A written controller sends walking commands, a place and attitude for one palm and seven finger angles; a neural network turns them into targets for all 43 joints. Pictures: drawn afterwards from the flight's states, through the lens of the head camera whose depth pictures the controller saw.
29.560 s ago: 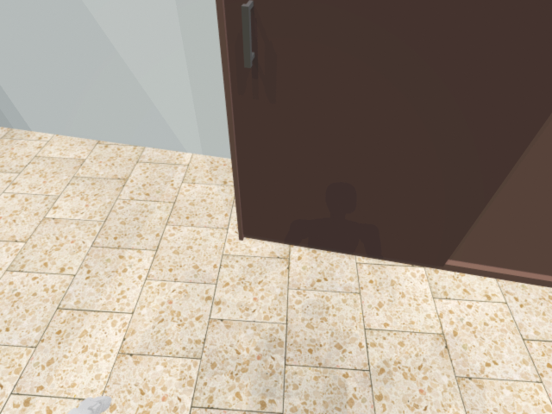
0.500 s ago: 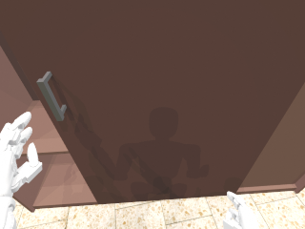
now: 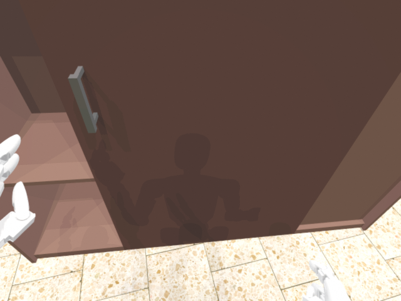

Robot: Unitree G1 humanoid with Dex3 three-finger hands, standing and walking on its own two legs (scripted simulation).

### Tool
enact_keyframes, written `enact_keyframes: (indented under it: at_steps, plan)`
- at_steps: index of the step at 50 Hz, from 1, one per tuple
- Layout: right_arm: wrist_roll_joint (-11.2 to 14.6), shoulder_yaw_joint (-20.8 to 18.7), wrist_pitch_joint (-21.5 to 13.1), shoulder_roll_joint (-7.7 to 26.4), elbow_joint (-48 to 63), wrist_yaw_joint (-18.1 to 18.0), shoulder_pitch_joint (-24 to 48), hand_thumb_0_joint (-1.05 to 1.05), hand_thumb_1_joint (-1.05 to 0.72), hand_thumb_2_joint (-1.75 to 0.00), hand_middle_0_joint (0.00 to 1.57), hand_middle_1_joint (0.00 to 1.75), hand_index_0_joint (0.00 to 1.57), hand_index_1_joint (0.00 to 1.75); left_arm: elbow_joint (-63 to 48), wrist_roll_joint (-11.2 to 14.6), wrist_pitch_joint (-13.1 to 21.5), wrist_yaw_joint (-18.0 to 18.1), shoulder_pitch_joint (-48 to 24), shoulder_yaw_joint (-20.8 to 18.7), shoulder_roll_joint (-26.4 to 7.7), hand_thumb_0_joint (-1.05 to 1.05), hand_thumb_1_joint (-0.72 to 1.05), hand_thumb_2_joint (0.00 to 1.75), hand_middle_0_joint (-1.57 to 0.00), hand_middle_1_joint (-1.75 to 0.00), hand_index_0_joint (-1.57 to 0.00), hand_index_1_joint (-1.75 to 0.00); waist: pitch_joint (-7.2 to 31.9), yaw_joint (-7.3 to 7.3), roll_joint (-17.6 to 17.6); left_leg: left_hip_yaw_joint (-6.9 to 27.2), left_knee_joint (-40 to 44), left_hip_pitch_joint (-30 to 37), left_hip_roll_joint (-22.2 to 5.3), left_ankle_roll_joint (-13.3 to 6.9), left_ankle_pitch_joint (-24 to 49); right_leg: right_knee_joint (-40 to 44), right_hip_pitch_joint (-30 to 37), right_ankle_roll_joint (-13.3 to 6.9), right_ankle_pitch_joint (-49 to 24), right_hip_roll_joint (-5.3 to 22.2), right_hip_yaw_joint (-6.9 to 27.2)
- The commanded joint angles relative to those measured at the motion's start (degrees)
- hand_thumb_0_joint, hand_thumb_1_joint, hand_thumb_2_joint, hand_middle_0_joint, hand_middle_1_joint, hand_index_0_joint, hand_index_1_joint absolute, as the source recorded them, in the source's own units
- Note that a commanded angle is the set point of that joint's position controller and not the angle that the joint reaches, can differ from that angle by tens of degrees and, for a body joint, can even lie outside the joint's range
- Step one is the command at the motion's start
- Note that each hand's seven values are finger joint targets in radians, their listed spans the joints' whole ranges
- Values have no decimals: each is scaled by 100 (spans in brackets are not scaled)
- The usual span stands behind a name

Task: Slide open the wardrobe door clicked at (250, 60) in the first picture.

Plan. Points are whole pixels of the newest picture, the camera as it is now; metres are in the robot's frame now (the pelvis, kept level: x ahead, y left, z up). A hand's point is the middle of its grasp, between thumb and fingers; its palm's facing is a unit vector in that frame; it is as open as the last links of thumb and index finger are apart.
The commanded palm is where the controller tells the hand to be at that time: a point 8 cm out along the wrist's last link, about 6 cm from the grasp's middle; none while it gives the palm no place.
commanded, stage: step back with the hand held close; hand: left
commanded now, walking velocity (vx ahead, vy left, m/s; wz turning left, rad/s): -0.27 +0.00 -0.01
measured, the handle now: (86, 100) +0.49 +0.31 +0.16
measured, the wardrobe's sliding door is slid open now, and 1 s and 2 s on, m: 0.42 0.42 0.42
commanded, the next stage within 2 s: stop stepping back and stand still in 0.30 s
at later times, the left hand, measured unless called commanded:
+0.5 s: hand out of the picture +0.06 +0.37 +0.17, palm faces +0.51 -0.79 -0.33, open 7.4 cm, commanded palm +0.00 +0.39 +0.18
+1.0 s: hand out of the picture -0.08 +0.42 +0.20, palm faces +0.51 -0.77 -0.38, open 7.4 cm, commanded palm -0.15 +0.46 +0.18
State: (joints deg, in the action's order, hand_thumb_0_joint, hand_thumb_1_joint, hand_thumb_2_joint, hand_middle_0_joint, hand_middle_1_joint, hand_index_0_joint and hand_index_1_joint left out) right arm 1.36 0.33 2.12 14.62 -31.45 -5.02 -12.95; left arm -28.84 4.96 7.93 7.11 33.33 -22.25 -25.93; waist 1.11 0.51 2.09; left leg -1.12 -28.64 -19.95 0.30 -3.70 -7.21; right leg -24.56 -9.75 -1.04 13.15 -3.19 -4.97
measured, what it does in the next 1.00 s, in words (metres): walks backwards: right foot, then left foot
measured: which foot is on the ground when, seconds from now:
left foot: down 0.00-0.58, up 0.60-0.72, down 0.74-0.96, up 0.98-1.00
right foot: down 0.00-0.10, up 0.12-0.28, down 0.30-0.72, up 0.74-0.98, down 1.00-1.00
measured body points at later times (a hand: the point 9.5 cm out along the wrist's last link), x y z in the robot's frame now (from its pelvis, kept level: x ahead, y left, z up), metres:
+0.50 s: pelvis -0.12 +0.09 -0.02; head -0.13 +0.14 +0.43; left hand +0.03 +0.41 +0.18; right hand +0.09 -0.13 -0.06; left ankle +0.05 +0.09 -0.73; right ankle -0.13 -0.07 -0.72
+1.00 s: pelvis -0.26 +0.15 -0.02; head -0.28 +0.20 +0.43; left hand -0.12 +0.46 +0.22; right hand -0.13 -0.03 -0.10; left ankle -0.17 +0.29 -0.71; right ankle -0.29 +0.07 -0.74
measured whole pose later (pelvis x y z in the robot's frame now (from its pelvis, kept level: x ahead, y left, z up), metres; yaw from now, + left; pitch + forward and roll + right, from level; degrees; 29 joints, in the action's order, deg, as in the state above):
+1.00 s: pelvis -0.26 +0.15 -0.02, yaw +6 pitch -1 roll -2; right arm -1.1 2.7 -6.3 4.6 -35.9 0.8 -20.6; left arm -35.9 2.2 10.8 7.3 25.5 -25.8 -27.9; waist 2.8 -0.9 -4.9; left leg 2.3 -49.4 -32.6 -2.2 -0.1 -27.8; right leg -35.8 -11.9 -6.1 32.6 -4.4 -3.9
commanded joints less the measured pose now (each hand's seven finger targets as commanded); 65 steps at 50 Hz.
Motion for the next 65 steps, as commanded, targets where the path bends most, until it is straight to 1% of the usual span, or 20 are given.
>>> enact_keyframes:
  at_steps: [1,12,18,22,27,28,29,31,32,34,36,38,46,48,49,52,54,60,62,65]
  plan:
    - [-70,-230,-521,683,815,-140,715,0,-90,-90,20,30,20,30,-1020,-117,553,265,-690,-651,-892,0,90,90,-20,-30,-20,-30,-237,-41,262,1011,590,377,-450,90,-2163,1014,-1512,-64,2262,657,785]
    - [-124,-361,-856,556,843,76,643,0,-90,-90,20,30,20,30,-1352,-111,670,91,46,-1080,-1092,0,90,90,-20,-30,-20,-30,921,189,584,1265,1978,-434,-717,406,-2497,-321,498,-149,1079,-241,277]
    - [-15,-414,-863,520,313,113,468,0,-90,-90,20,30,20,30,-1465,18,782,129,-774,-758,-953,0,90,90,-20,-30,-20,-30,787,-175,-1478,912,-1769,2338,-212,389,-878,1134,-2826,-745,833,1684,1563]
    - [-104,-259,-1115,660,464,-108,937,0,-90,-90,20,30,20,30,-1530,-192,647,155,-1839,-872,-1200,0,90,90,-20,-30,-20,-30,46,33,2048,2522,2396,180,-1352,235,-2862,-1574,-1083,70,1587,-245,584]
    - [-105,-592,-1243,519,632,193,706,0,-90,-90,20,30,20,30,-1390,-30,393,130,-1127,-810,-841,0,90,90,-20,-30,-20,-30,886,484,1842,170,2690,-468,-176,3073,-2431,-1454,1168,-287,2286,-864,-562]
    - [49,-632,-1203,439,609,253,508,0,-90,-90,20,30,20,30,-1339,-129,494,169,-356,-745,-783,0,90,90,-20,-30,-20,-30,770,722,354,-661,-684,-270,634,3019,-2047,199,656,-831,2455,105,-91]
    - [286,-690,-1050,518,483,302,299,0,-90,-90,20,30,20,30,-1434,-225,594,131,132,-547,-755,0,90,90,-20,-30,-20,-30,53,460,-3549,1022,-6500,725,368,1411,-2645,975,-2993,-1740,2427,2421,3153]
    - [192,-626,-1065,205,379,441,476,0,-90,-90,20,30,20,30,-2437,-3,436,-166,-1139,-811,-892,0,90,90,-20,-30,-20,-30,143,-285,-1964,1850,-8137,-1094,-58,-1538,-2986,173,-2969,-1524,607,2442,1767]
    - [-118,-252,-1117,-13,790,514,311,0,-90,-90,20,30,20,30,-3314,35,554,-180,-1544,-1386,-1666,0,90,90,-20,-30,-20,-30,696,-442,-294,1664,-5299,-299,-838,-832,-2745,-607,-2379,-218,324,2341,1635]
    - [-204,-329,-984,427,452,345,483,0,-90,-90,20,30,20,30,-2362,-147,615,18,-1614,-881,-945,0,90,90,-20,-30,-20,-30,316,-314,903,264,-1392,330,-196,321,-1651,-1735,-2920,-332,2797,902,115]
    - [-147,-497,-1153,737,408,283,569,0,-90,-90,20,30,20,30,-1955,-268,676,221,-2148,-794,-841,0,90,90,-20,-30,-20,-30,-32,-286,3449,2060,848,738,-1042,125,-3241,-4579,-3440,-171,2552,31,4]
    - [-165,-566,-1356,817,483,207,531,0,-90,-90,20,30,20,30,-2311,-356,955,285,-2702,-1466,-1719,0,90,90,-20,-30,-20,-30,-196,-64,2030,4356,2147,-1057,-2309,-791,-5226,-6016,-3183,98,1894,-87,763]
    - [-287,-403,-1236,262,487,428,708,0,-90,-90,20,30,20,30,-1635,-255,655,81,-931,-632,-814,0,90,90,-20,-30,-20,-30,626,233,1952,905,915,-2503,-929,173,-4011,-1809,1678,-355,2183,-505,-321]
    - [-200,-321,-1044,121,416,422,571,0,-90,-90,20,30,20,30,-1262,-274,403,56,-260,-704,-755,0,90,90,-20,-30,-20,-30,684,290,-451,-198,-2318,-2308,-9,285,-2744,175,1321,-697,2252,389,864]
    - [-71,-399,-925,239,457,366,793,0,-90,-90,20,30,20,30,-1494,-285,393,57,-603,-862,-950,0,90,90,-20,-30,-20,-30,416,168,-2073,-64,-4861,-2737,363,324,-2261,1094,308,-1097,2141,1683,2935]
    - [-210,-113,-1012,62,265,233,523,0,-90,-90,20,30,20,30,-1227,-158,629,95,-1073,-1696,-1627,0,90,90,-20,-30,-20,-30,295,-187,-763,423,-6150,-2478,-239,344,-1297,930,-654,-1316,507,1896,2094]
    - [-120,-432,-968,355,193,97,591,0,-90,-90,20,30,20,30,-558,-170,533,98,-912,-987,-781,0,90,90,-20,-30,-20,-30,-508,-188,-727,657,-4645,-2595,-615,287,-1311,1511,-1146,-1278,3204,1958,3357]
    - [-192,-284,-1334,327,195,-182,366,0,-90,-90,20,30,20,30,-831,-278,687,337,-1950,-300,-499,0,90,90,-20,-30,-20,-30,481,-153,-384,-546,387,1241,-160,46,-1217,-462,-871,-644,1353,951,955]
    - [-111,-404,-1411,654,440,-162,391,0,-90,-90,20,30,20,30,-1340,-247,756,388,-2077,-180,-454,0,90,90,-20,-30,-20,-30,437,-158,1851,2162,1086,2684,-1912,-452,-985,-2551,-2819,-50,1649,231,166]
    - [-154,-366,-1428,446,309,59,373,0,-90,-90,20,30,20,30,-1522,-295,793,283,-1848,-680,-966,0,90,90,-20,-30,-20,-30,-194,-174,1006,2578,1704,920,-2156,-902,-1646,-3350,-2507,79,1347,494,570]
